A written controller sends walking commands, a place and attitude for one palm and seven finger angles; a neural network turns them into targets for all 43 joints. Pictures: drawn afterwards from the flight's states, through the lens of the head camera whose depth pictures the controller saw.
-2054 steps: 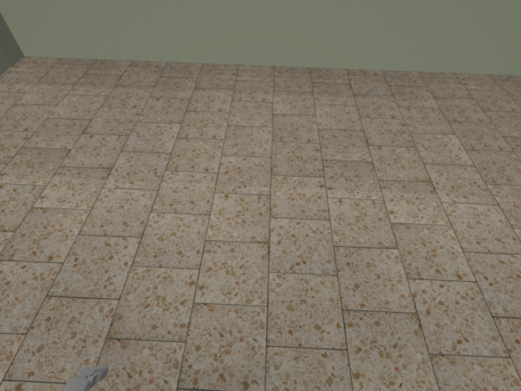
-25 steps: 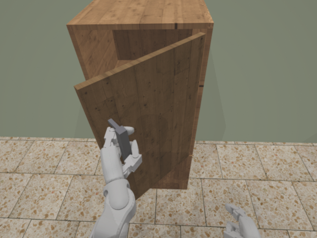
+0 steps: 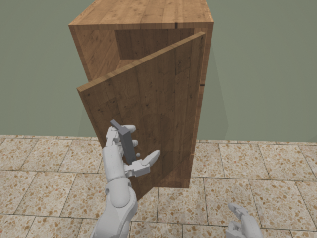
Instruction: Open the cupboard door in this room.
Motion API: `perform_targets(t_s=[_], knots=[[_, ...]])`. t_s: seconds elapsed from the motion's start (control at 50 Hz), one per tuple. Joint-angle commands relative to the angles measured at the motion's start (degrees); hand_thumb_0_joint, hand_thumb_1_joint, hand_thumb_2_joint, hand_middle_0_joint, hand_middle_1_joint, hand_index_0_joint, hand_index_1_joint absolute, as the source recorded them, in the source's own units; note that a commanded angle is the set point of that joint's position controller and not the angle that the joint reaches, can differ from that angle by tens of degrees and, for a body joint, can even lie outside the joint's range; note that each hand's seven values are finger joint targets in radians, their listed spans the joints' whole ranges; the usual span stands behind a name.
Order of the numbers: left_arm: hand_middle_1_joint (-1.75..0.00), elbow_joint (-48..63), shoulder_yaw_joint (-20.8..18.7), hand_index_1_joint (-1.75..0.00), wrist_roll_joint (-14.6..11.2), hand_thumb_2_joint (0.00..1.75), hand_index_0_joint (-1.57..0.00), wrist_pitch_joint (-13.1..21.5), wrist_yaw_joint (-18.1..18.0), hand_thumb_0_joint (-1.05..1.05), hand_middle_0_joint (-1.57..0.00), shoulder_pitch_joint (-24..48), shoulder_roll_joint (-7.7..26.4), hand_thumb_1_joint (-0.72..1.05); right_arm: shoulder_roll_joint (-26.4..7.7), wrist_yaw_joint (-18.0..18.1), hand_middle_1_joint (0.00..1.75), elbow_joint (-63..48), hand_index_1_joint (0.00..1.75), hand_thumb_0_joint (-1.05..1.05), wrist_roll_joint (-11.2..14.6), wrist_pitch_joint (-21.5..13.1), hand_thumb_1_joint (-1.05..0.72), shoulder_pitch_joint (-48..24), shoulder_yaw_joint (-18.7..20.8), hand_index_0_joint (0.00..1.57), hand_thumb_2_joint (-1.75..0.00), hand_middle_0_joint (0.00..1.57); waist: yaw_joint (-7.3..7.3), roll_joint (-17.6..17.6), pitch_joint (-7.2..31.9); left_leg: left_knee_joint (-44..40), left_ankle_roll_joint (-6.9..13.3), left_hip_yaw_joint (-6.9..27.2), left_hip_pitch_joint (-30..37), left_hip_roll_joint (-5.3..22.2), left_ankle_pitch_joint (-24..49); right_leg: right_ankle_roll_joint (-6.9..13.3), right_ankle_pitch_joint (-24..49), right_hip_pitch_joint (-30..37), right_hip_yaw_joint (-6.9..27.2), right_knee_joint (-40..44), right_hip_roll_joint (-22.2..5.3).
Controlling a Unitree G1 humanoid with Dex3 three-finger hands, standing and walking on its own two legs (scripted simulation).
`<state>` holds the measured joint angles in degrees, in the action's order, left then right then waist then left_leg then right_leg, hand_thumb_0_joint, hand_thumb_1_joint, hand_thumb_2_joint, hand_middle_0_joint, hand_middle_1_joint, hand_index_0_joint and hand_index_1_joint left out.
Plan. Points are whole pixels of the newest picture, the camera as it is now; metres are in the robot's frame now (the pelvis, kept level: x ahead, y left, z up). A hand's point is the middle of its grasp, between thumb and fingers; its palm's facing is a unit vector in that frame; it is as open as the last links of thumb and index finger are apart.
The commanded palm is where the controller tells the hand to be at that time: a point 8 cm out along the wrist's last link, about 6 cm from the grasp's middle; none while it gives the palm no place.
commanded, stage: open thumb and fingers to let go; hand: left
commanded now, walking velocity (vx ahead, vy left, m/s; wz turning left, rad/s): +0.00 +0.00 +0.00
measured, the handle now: (123, 143) +0.33 +0.11 +0.10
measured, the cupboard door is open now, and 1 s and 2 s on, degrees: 46 48 47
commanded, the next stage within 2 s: slide the hand sideways off the handle in 0.42 s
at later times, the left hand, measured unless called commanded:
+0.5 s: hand (136, 154) +0.29 +0.07 +0.10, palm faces +0.28 -0.96 -0.02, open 14.9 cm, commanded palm +0.24 +0.12 +0.09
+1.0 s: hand (130, 173) +0.24 +0.08 +0.10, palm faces -0.09 -1.00 +0.00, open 16.2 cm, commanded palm +0.21 +0.15 +0.09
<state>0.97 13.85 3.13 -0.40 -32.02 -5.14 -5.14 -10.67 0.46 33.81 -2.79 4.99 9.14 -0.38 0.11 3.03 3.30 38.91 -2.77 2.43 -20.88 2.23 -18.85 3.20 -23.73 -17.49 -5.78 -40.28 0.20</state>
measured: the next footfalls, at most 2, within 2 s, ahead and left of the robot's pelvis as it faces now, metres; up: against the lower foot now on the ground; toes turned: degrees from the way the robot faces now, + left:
none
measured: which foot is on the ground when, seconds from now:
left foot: down 0.00-1.00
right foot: down 0.00-1.00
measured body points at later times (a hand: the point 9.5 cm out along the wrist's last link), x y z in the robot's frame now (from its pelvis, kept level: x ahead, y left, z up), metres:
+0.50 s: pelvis -0.01 +0.02 +0.00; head -0.02 +0.01 +0.45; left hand +0.27 +0.12 +0.10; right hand +0.17 -0.19 -0.09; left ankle +0.02 +0.16 -0.72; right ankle -0.02 -0.08 -0.72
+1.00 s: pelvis -0.02 +0.03 +0.00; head -0.03 +0.01 +0.45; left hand +0.24 +0.13 +0.10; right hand +0.15 -0.19 -0.08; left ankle +0.02 +0.16 -0.72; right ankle -0.02 -0.08 -0.72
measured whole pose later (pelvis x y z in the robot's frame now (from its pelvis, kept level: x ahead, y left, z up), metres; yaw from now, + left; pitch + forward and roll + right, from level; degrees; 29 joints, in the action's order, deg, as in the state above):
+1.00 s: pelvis -0.02 +0.03 +0.00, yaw -3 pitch +0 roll +0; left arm 6.4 12.3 -2.5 5.0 -6.9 -11.5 2.8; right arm -10.7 0.0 29.2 -0.2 1.0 12.7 -2.7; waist 0.0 1.5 2.4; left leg 40.5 -1.3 -0.8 -21.8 1.8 -18.8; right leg 1.3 -22.5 -19.6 -2.5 -41.8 -0.4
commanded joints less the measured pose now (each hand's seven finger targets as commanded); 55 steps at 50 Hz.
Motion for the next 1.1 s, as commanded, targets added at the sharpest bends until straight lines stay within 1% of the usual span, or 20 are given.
perform_targets(t_s=[0.0, 0.18, 0.3, 0.38, 0.44, 0.5, 0.52, 0.54, 0.56, 0.6, 0.62, 0.64, 0.66, 0.72, 0.78, 0.86, 0.9, 0.92, 0.98, 1.08], knots=[[-1.2, 12.53, -0.4, -1.2, 1.39, 0.3, -0.3, 3.78, -1.33, 0.0, -0.3, 13.01, -5.23, -0.5, -3.77, 0.61, 0.3, -9.47, 0.3, 0.0, 0.05, -2.91, -0.9, -8.33, 1.15, 0.2, -0.9, 0.2, 0.45, -10.09, 7.8, -0.77, 3.8, -2.26, 4.8, -3.09, 11.15, -2.92, 19.26, 0.23, 4.66, 10.19, -2.61], [-0.8, 12.97, 1.97, -0.8, 1.84, 0.3, -0.23, 2.54, -2.53, 0.0, -0.23, 13.18, -8.43, -0.5, -3.7, -0.2, 0.3, -9.8, 0.3, 0.0, 0.13, -3.04, -0.9, -8.61, 1.34, 0.2, -0.9, 0.2, 0.92, -6.82, 9.93, -0.76, 3.51, -2.47, 5.55, -2.64, 12.84, -1.77, 18.8, -0.59, 2.49, 7.5, -1.31], [-0.5, 11.32, 1.18, -0.5, 1.92, 0.3, -0.18, 1.35, -3.51, 0.0, -0.18, 16.36, -7.68, -0.5, -3.69, -0.24, 0.3, -9.14, 0.3, 0.0, 0.1, -2.89, -0.9, -9.48, 1.16, 0.2, -0.9, 0.2, 0.88, -6.58, 8.24, -0.83, 3.39, -2.08, 4.91, -2.42, 10.67, -1.41, 13.69, -2.22, 2.28, 8.29, -1.01], [-0.3, 11.79, 0.78, -0.3, 1.62, 0.3, -0.15, 0.62, -4.02, 0.0, -0.15, 16.63, -8.13, -0.5, -3.54, -0.35, 0.3, -9.19, 0.3, 0.0, -0.01, -2.48, -0.9, -9.72, 1.11, 0.2, -0.9, 0.2, 1.24, -6.09, 9.98, -0.83, 3.22, -2.31, 5.1, -2.52, 11.29, -1.19, 14.18, -1.56, 1.95, 7.63, -0.78], [-0.3, 11.38, -0.04, -0.3, 1.51, 0.3, -0.15, 0.19, -4.07, 0.0, -0.15, 16.02, -7.6, -0.5, -3.53, -0.4, 0.3, -9.17, 0.3, 0.0, -0.01, -2.4, -0.9, -9.96, 1.12, 0.2, -0.9, 0.2, 1.43, -7.42, 9.17, -0.95, 3.16, -2.19, 4.7, -2.4, 10.66, -1.22, 12.85, -1.83, 1.98, 7.98, -0.76], [-0.3, 11.94, 0.44, -0.3, 1.81, 0.3, -0.15, -0.07, -4.2, 0.0, -0.15, 15.7, -8.11, -0.5, -3.45, -0.65, 0.3, -9.23, 0.3, 0.0, 0.02, -2.43, -0.9, -10.13, 1.15, 0.2, -0.9, 0.2, 1.7, -6.16, 9.51, -0.89, 3.06, -2.13, 5.0, -2.24, 11.0, -0.96, 12.72, -1.72, 1.79, 7.86, -0.65], [-0.3, 11.69, 12.32, -0.3, 6.41, 0.3, -0.15, 3.28, 8.76, 0.0, -0.15, 14.9, -2.45, -0.5, -5.89, -1.21, 0.3, -7.9, 0.3, 0.0, 0.27, -1.86, -0.9, -4.51, 0.97, 0.2, -0.9, 0.2, -3.96, -10.78, 5.01, -2.03, 4.18, -1.66, 5.51, -2.48, 12.65, -1.6, 18.52, -4.5, 3.77, 6.23, -0.65], [-0.3, 14.79, 6.23, -0.3, 3.75, 0.3, -0.15, 6.88, 15.72, 0.0, -0.15, 17.4, 3.05, -0.5, -5.53, -0.6, 0.3, -10.01, 0.3, 0.0, 0.95, -1.93, -0.9, -4.19, 1.41, 0.2, -0.9, 0.2, -2.12, -8.52, 8.83, -1.94, 4.44, -1.96, 4.98, -2.43, 12.95, -1.49, 20.86, -2.68, 3.7, 4.89, -0.63], [-0.3, 15.82, 5.2, -0.3, 2.74, 0.3, -0.15, 9.15, 19.98, 0.0, -0.15, 17.81, 5.68, -0.5, -5.7, 0.11, 0.3, -10.75, 0.3, 0.0, 1.06, -1.99, -0.9, -4.18, 1.21, 0.2, -0.9, 0.2, -1.06, -6.06, 11.55, -1.7, 4.76, -2.36, 5.58, -2.9, 13.68, -1.33, 22.97, -0.77, 4.24, 4.05, -0.8], [-0.3, 16.9, 4.97, -0.3, -0.31, 0.3, -0.15, 11.55, 27.38, 0.0, -0.15, 17.57, 6.98, -0.5, -5.56, 0.82, 0.3, -11.86, 0.3, 0.0, 1.78, -2.81, -0.9, -3.67, 0.64, 0.2, -0.9, 0.2, -1.41, -1.52, 12.29, -1.48, 4.73, -2.54, 6.92, -2.98, 12.79, -1.08, 22.3, -0.93, 3.91, 4.08, -0.99], [-0.3, 16.19, 4.18, -0.3, -2.48, 0.3, -0.15, 11.92, 29.38, 0.0, -0.15, 17.2, 6.33, -0.5, -5.0, 1.05, 0.3, -12.48, 0.3, 0.0, 2.36, -3.45, -0.9, -4.12, 0.22, 0.2, -0.9, 0.2, -1.3, -1.71, 11.39, -1.61, 4.54, -2.33, 6.77, -2.84, 11.11, -1.14, 20.06, -1.86, 3.62, 4.56, -0.69], [-0.3, 14.83, 3.33, -0.3, -4.75, 0.3, -0.15, 11.46, 30.28, 0.0, -0.15, 15.78, 5.07, -0.5, -4.85, 1.31, 0.3, -13.07, 0.3, 0.0, 2.87, -4.02, -0.9, -4.98, -0.24, 0.2, -0.9, 0.2, -0.82, -0.94, 9.44, -2.29, 4.2, -2.2, 5.83, -2.78, 8.16, -1.14, 16.15, -2.65, 3.17, 5.33, -0.37], [-0.3, 14.07, 2.62, -0.3, -7.27, 0.3, -0.15, 10.65, 30.26, 0.0, -0.15, 15.81, 3.36, -0.5, -4.75, 1.51, 0.3, -13.41, 0.3, 0.0, 3.2, -4.72, -0.9, -5.45, -0.63, 0.2, -0.9, 0.2, -0.91, -2.95, 7.97, -2.97, 4.06, -1.76, 5.27, -2.74, 6.02, -1.38, 13.32, -3.09, 2.63, 6.21, -0.05], [-0.3, 13.04, -3.45, -0.3, -11.18, 0.3, -0.15, 8.16, 27.41, 0.0, -0.15, 12.02, 4.86, -0.5, -5.33, 1.83, 0.3, -13.79, 0.3, 0.0, 3.66, -6.07, -0.9, -7.13, -0.89, 0.2, -0.9, 0.2, 0.7, -7.35, 5.81, -4.64, 3.53, -1.53, 3.6, -2.67, 1.79, -1.89, 6.23, -2.83, 2.36, 8.65, 0.06], [-0.3, 15.03, -4.34, -0.3, -9.02, 0.3, -0.15, 7.79, 24.15, 0.0, -0.15, 11.18, 5.78, -0.5, -5.46, 1.41, 0.3, -13.89, 0.3, 0.0, 3.16, -6.94, -0.9, -6.38, -0.55, 0.2, -0.9, 0.2, 0.7, -9.68, 5.96, -4.72, 3.79, -1.95, 3.87, -2.53, 2.65, -2.3, 6.39, -3.32, 2.71, 8.76, -0.02], [-0.3, 17.86, -3.92, -0.3, -5.47, 0.3, -0.15, 9.44, 22.93, 0.0, -0.15, 6.09, 6.92, -0.5, -5.28, 0.2, 0.3, -14.31, 0.3, 0.0, 2.62, -7.48, -0.9, -4.89, -0.2, 0.2, -0.9, 0.2, 1.28, -6.55, 7.23, -4.19, 3.85, -2.67, 4.09, -2.46, 5.09, -1.94, 9.79, -3.01, 2.75, 6.82, -0.08], [-0.3, 18.56, -6.83, -0.3, -5.02, 0.3, -0.15, 9.73, 23.09, 0.0, -0.15, 3.13, 10.17, -0.5, -5.48, 0.07, 0.3, -14.32, 0.3, 0.0, 2.54, -7.18, -0.9, -4.55, 0.01, 0.2, -0.9, 0.2, 1.89, -6.43, 7.74, -3.89, 3.9, -3.03, 3.6, -2.45, 6.01, -1.74, 10.95, -1.65, 3.21, 6.89, -0.11], [-0.3, 19.63, -6.54, -0.3, -5.05, 0.3, -0.15, 9.76, 23.54, 0.0, -0.15, 2.62, 10.17, -0.5, -5.28, 0.06, 0.3, -14.94, 0.3, 0.0, 2.63, -7.16, -0.9, -5.19, -0.14, 0.2, -0.9, 0.2, 1.93, -4.48, 7.09, -3.77, 3.89, -3.56, 3.34, -2.56, 5.46, -1.83, 10.71, -1.99, 3.7, 7.07, -0.3], [-0.3, 21.19, -7.38, -0.3, -5.98, 0.3, -0.15, 9.69, 24.97, 0.0, -0.15, 0.27, 10.74, -0.5, -5.18, 0.29, 0.3, -15.4, 0.3, 0.0, 2.69, -7.19, -0.9, -5.15, -0.32, 0.2, -0.9, 0.2, 1.54, -3.67, 5.45, -3.6, 3.89, -3.93, 2.86, -2.68, 4.38, -2.01, 9.75, -2.5, 4.08, 7.91, -0.26], [-0.3, 23.53, -10.58, -0.3, -8.98, 0.3, -0.15, 9.74, 27.33, 0.0, -0.15, -4.51, 12.54, -0.5, -5.35, 0.98, 0.3, -15.54, 0.3, 0.0, 3.04, -8.04, -0.9, -4.84, -0.3, 0.2, -0.9, 0.2, 1.35, -5.43, 4.48, -3.01, 3.89, -3.92, 2.43, -2.74, 4.67, -2.45, 10.54, -2.31, 4.32, 8.58, -0.1]])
